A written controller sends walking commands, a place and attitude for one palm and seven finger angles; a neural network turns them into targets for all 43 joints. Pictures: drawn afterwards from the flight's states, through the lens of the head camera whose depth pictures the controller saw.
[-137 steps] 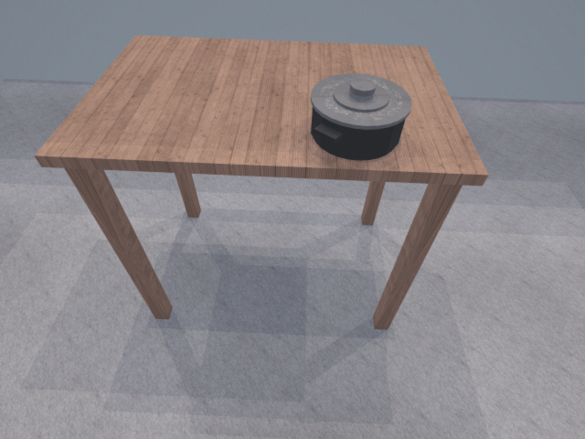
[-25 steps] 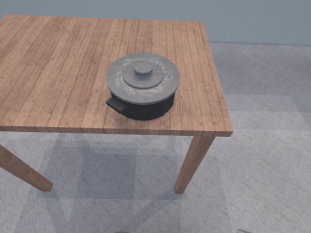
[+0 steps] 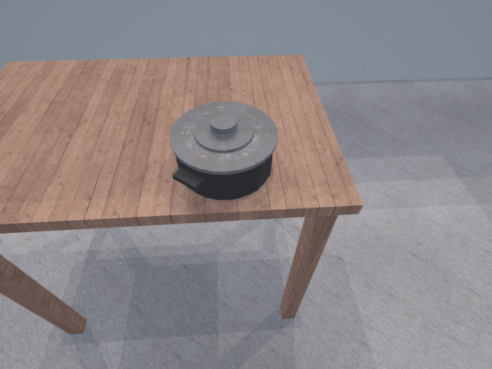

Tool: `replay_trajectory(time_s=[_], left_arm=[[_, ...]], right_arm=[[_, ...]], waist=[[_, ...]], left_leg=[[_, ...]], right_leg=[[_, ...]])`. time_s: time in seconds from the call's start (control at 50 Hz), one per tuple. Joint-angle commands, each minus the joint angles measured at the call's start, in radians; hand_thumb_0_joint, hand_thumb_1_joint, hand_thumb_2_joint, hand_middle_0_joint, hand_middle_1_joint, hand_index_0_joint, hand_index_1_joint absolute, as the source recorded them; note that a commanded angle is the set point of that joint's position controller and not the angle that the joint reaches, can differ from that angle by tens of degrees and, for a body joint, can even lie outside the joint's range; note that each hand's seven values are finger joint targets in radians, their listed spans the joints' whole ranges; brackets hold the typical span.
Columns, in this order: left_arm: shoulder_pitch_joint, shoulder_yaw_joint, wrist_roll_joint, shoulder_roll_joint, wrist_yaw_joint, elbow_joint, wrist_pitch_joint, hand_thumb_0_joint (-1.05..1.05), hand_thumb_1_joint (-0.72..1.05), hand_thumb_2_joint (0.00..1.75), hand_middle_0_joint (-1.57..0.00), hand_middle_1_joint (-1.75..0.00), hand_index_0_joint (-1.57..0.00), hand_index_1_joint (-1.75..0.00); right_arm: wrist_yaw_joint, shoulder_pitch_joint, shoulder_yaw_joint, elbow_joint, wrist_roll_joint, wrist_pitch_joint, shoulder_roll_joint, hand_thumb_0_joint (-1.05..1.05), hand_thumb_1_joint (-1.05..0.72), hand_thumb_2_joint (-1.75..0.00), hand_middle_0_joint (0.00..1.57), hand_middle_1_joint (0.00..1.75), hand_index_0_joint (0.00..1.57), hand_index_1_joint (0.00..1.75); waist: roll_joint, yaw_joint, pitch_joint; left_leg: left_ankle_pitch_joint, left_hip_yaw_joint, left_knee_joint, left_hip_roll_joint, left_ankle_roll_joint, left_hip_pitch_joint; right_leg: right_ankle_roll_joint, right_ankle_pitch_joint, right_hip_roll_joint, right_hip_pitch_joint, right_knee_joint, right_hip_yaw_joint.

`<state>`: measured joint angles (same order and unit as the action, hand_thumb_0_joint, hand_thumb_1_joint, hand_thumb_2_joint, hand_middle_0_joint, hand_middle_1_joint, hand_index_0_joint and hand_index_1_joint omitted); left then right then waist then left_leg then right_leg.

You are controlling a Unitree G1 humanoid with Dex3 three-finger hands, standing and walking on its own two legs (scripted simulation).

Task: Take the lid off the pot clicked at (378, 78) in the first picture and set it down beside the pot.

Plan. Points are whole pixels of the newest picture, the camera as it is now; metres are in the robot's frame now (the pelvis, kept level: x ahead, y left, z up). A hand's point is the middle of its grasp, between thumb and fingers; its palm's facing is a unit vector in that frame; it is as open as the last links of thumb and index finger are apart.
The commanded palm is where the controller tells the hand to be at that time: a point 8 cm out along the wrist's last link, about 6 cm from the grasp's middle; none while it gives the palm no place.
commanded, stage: look again from close up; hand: left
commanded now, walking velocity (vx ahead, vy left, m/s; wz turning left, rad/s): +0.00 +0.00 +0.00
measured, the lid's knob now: (223, 123) +0.51 +0.07 +0.13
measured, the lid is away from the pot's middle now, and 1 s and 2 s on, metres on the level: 0.00 0.00 0.00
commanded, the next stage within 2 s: shuffle to correct the standing spot in 0.82 s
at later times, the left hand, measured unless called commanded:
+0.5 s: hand out of the picture +0.03 +0.17 -0.18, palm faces +0.02 -0.98 -0.19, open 7.4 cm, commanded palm none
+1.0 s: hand out of the picture +0.03 +0.17 -0.18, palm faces +0.03 -0.98 -0.18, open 7.4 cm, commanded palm none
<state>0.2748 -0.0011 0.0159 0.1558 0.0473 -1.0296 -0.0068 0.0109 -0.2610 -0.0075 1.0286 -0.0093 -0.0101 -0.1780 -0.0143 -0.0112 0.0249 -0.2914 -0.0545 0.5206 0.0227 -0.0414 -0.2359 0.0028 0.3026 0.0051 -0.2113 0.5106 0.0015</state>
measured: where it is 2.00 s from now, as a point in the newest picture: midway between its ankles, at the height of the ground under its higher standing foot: outside the picture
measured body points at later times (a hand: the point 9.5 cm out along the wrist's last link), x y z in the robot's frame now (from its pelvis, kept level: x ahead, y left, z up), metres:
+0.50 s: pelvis +0.01 +0.00 +0.00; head +0.02 +0.01 +0.45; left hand +0.02 +0.22 -0.16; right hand +0.05 -0.23 -0.15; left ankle -0.01 +0.09 -0.74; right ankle -0.02 -0.12 -0.74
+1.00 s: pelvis +0.02 +0.00 +0.00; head +0.03 +0.01 +0.45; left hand +0.03 +0.22 -0.16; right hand +0.05 -0.24 -0.15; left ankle -0.01 +0.09 -0.74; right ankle -0.02 -0.12 -0.74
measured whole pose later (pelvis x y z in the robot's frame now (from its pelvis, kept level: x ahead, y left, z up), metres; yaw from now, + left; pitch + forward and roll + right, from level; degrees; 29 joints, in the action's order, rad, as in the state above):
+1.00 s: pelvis +0.02 +0.00 +0.00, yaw +1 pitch +0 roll +0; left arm 0.28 -0.01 0.01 0.19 0.04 -1.06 -0.01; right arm 0.02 -0.22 0.00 1.10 0.00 0.02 -0.15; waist 0.04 0.01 0.03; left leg -0.29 -0.04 0.48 0.02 -0.04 -0.18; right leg 0.01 0.31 0.01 -0.15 0.46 -0.01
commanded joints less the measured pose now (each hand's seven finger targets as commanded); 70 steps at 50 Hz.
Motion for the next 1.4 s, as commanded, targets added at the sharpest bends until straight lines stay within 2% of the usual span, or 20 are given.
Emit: replay_trajectory(time_s=[0.0, 0.02, 0.06, 0.12, 0.18, 0.34, 0.42, 0.62, 0.9, 0.98, 1.04, 1.1, 1.16, 1.2, 1.26, 1.3, 1.32, 1.34, 1.36, 1.38], left_arm=[[0.032, 0.014, 0.000, 0.119, 0.003, 0.078, -0.015, 0.00, 0.90, 0.90, -0.20, -0.30, -0.20, -0.30], [0.038, 0.009, 0.000, 0.109, 0.002, 0.074, -0.019, 0.00, 0.90, 0.90, -0.20, -0.30, -0.20, -0.30], [0.043, 0.012, -0.001, 0.113, -0.001, 0.076, -0.017, 0.00, 0.90, 0.90, -0.20, -0.30, -0.20, -0.30], [0.046, 0.009, -0.004, 0.117, 0.001, 0.069, -0.021, 0.00, 0.90, 0.90, -0.20, -0.30, -0.20, -0.30], [0.048, 0.010, -0.004, 0.120, -0.001, 0.068, -0.014, 0.00, 0.90, 0.90, -0.20, -0.30, -0.20, -0.30], [0.055, 0.010, -0.006, 0.132, -0.002, 0.047, -0.015, 0.00, 0.90, 0.90, -0.20, -0.30, -0.20, -0.30], [0.060, 0.008, -0.005, 0.131, 0.000, 0.037, -0.019, 0.00, 0.90, 0.90, -0.20, -0.30, -0.20, -0.30], [0.064, 0.006, -0.005, 0.132, -0.002, 0.019, -0.016, 0.00, 0.90, 0.90, -0.20, -0.30, -0.20, -0.30], [0.061, 0.008, -0.006, 0.131, -0.002, 0.010, -0.016, 0.00, 0.90, 0.90, -0.20, -0.30, -0.20, -0.30], [0.062, 0.006, -0.004, 0.115, -0.008, 0.002, -0.008, 0.00, 0.90, 0.90, -0.20, -0.30, -0.20, -0.30], [0.069, 0.008, -0.003, 0.112, -0.013, 0.004, -0.003, 0.00, 0.90, 0.90, -0.20, -0.30, -0.20, -0.30], [0.076, 0.014, 0.003, 0.104, -0.016, 0.013, 0.002, 0.00, 0.90, 0.90, -0.20, -0.30, -0.20, -0.30], [0.086, 0.022, 0.003, 0.103, -0.018, 0.026, 0.006, 0.00, 0.90, 0.90, -0.20, -0.30, -0.20, -0.30], [0.099, 0.029, 0.004, 0.102, -0.017, 0.028, 0.009, 0.00, 0.90, 0.90, -0.20, -0.30, -0.20, -0.30], [0.127, 0.039, 0.003, 0.103, -0.017, 0.032, 0.012, 0.00, 0.90, 0.90, -0.20, -0.30, -0.20, -0.30], [0.157, 0.050, 0.005, 0.121, -0.014, 0.033, 0.013, 0.00, 0.90, 0.90, -0.20, -0.30, -0.20, -0.30], [0.175, 0.055, 0.006, 0.130, -0.014, 0.030, 0.015, 0.00, 0.90, 0.90, -0.20, -0.30, -0.20, -0.30], [0.187, 0.057, 0.005, 0.134, -0.016, 0.035, 0.016, 0.00, 0.90, 0.90, -0.20, -0.30, -0.20, -0.30], [0.190, 0.058, 0.009, 0.123, -0.015, 0.038, 0.018, 0.00, 0.90, 0.90, -0.20, -0.30, -0.20, -0.30], [0.187, 0.056, 0.017, 0.118, -0.013, 0.045, 0.019, 0.00, 0.90, 0.90, -0.20, -0.30, -0.20, -0.30]], right_arm=[[0.003, 0.000, -0.020, -0.103, -0.004, 0.023, -0.106, 0.00, -0.90, -0.90, 0.20, 0.30, 0.20, 0.30], [0.003, -0.009, -0.018, -0.097, -0.005, 0.026, -0.105, 0.00, -0.90, -0.90, 0.20, 0.30, 0.20, 0.30], [0.004, -0.020, -0.016, -0.096, -0.005, 0.029, -0.105, 0.00, -0.90, -0.90, 0.20, 0.30, 0.20, 0.30], [0.007, -0.033, -0.011, -0.074, -0.001, 0.037, -0.100, 0.00, -0.90, -0.90, 0.20, 0.30, 0.20, 0.30], [0.008, -0.022, -0.011, -0.063, -0.002, 0.037, -0.100, 0.00, -0.90, -0.90, 0.20, 0.30, 0.20, 0.30], [0.014, -0.015, -0.009, -0.030, 0.001, 0.045, -0.097, 0.00, -0.90, -0.90, 0.20, 0.30, 0.20, 0.30], [0.016, -0.001, -0.010, -0.016, 0.003, 0.046, -0.096, 0.00, -0.90, -0.90, 0.20, 0.30, 0.20, 0.30], [0.020, 0.016, -0.012, 0.002, 0.003, 0.045, -0.095, 0.00, -0.90, -0.90, 0.20, 0.30, 0.20, 0.30], [0.023, 0.008, -0.014, 0.024, 0.004, 0.044, -0.090, 0.00, -0.90, -0.90, 0.20, 0.30, 0.20, 0.30], [0.020, 0.008, -0.016, 0.033, 0.001, 0.040, -0.092, 0.00, -0.90, -0.90, 0.20, 0.30, 0.20, 0.30], [0.020, 0.000, -0.024, 0.033, -0.002, 0.034, -0.098, 0.00, -0.90, -0.90, 0.20, 0.30, 0.20, 0.30], [0.025, -0.022, -0.035, 0.031, -0.006, 0.030, -0.113, 0.00, -0.90, -0.90, 0.20, 0.30, 0.20, 0.30], [0.031, -0.037, -0.045, 0.026, -0.007, 0.026, -0.119, 0.00, -0.90, -0.90, 0.20, 0.30, 0.20, 0.30], [0.035, -0.048, -0.046, 0.026, -0.008, 0.024, -0.111, 0.00, -0.90, -0.90, 0.20, 0.30, 0.20, 0.30], [0.040, -0.040, -0.049, 0.018, -0.008, 0.022, -0.096, 0.00, -0.90, -0.90, 0.20, 0.30, 0.20, 0.30], [0.044, -0.040, -0.046, 0.014, -0.006, 0.020, -0.071, 0.00, -0.90, -0.90, 0.20, 0.30, 0.20, 0.30], [0.046, -0.035, -0.046, 0.009, -0.005, 0.019, -0.060, 0.00, -0.90, -0.90, 0.20, 0.30, 0.20, 0.30], [0.046, -0.009, -0.048, -0.002, -0.004, 0.017, -0.048, 0.00, -0.90, -0.90, 0.20, 0.30, 0.20, 0.30], [0.049, 0.024, -0.051, -0.012, -0.005, 0.015, -0.046, 0.00, -0.90, -0.90, 0.20, 0.30, 0.20, 0.30], [0.049, 0.040, -0.052, -0.020, -0.004, 0.014, -0.044, 0.00, -0.90, -0.90, 0.20, 0.30, 0.20, 0.30]], waist=[[0.037, 0.009, 0.038], [0.052, 0.008, 0.044], [0.027, 0.008, 0.017], [0.057, 0.007, 0.011], [0.016, 0.013, 0.032], [0.029, 0.014, -0.020], [0.029, 0.015, -0.006], [0.000, 0.019, -0.008], [0.019, 0.022, -0.009], [0.015, 0.019, 0.024], [-0.006, 0.020, 0.035], [-0.036, 0.013, 0.038], [-0.032, 0.015, 0.020], [-0.034, 0.015, 0.009], [0.036, 0.022, 0.008], [0.119, 0.028, -0.007], [0.163, 0.032, -0.011], [0.187, 0.042, 0.000], [0.171, 0.049, 0.033], [0.147, 0.049, 0.046]], left_leg=[[0.051, 0.167, -0.082, -0.116, -0.011, -0.072], [0.061, 0.165, -0.085, -0.110, -0.012, -0.067], [0.078, 0.167, -0.085, -0.108, -0.014, -0.039], [0.126, 0.152, -0.083, -0.104, -0.013, -0.021], [0.095, 0.156, -0.105, -0.105, -0.014, -0.029], [0.207, 0.140, -0.100, -0.111, -0.010, 0.043], [0.257, 0.127, -0.083, -0.108, -0.004, 0.054], [0.280, 0.126, -0.099, -0.116, -0.003, 0.081], [0.312, 0.125, -0.108, -0.119, 0.000, 0.097], [0.186, 0.166, -0.145, -0.134, -0.017, 0.060], [0.134, 0.214, -0.173, -0.161, -0.036, 0.041], [0.164, 0.251, -0.161, -0.178, -0.051, 0.030], [0.223, 0.263, -0.125, -0.187, -0.063, 0.017], [0.253, 0.252, -0.093, -0.181, -0.061, -0.004], [0.232, 0.180, -0.014, -0.142, -0.039, -0.065], [0.182, 0.086, 0.102, -0.086, -0.009, -0.124], [0.104, 0.042, 0.176, -0.055, 0.006, -0.158], [-0.062, 0.019, 0.235, -0.037, 0.017, -0.206], [-0.185, 0.011, 0.285, -0.040, 0.022, -0.252], [-0.234, 0.008, 0.308, -0.045, 0.024, -0.270]], right_leg=[[0.056, 0.011, -0.079, -0.068, -0.063, 0.077], [0.058, 0.002, -0.079, -0.074, -0.072, 0.090], [0.059, -0.024, -0.078, -0.067, -0.062, 0.082], [0.054, -0.082, -0.084, -0.043, -0.064, 0.086], [0.049, -0.069, -0.078, -0.051, -0.067, 0.078], [0.044, -0.171, -0.087, -0.013, -0.068, 0.077], [0.041, -0.242, -0.100, -0.008, -0.077, 0.088], [0.037, -0.247, -0.098, 0.003, -0.090, 0.083], [0.036, -0.289, -0.108, 0.031, -0.105, 0.077], [0.024, -0.115, -0.078, 0.018, -0.099, 0.028], [0.020, -0.057, -0.063, 0.002, -0.074, -0.015], [0.021, -0.047, -0.054, -0.016, -0.042, -0.034], [0.019, -0.062, -0.051, -0.004, -0.030, -0.045], [0.023, -0.086, -0.054, 0.019, -0.026, -0.042], [0.027, -0.176, -0.077, 0.077, -0.060, -0.001], [0.053, -0.327, -0.131, 0.146, -0.086, 0.061], [0.088, -0.427, -0.169, 0.176, -0.097, 0.099], [0.135, -0.518, -0.200, 0.201, -0.105, 0.136], [0.186, -0.600, -0.227, 0.197, -0.101, 0.162], [0.232, -0.665, -0.240, 0.192, -0.088, 0.166]])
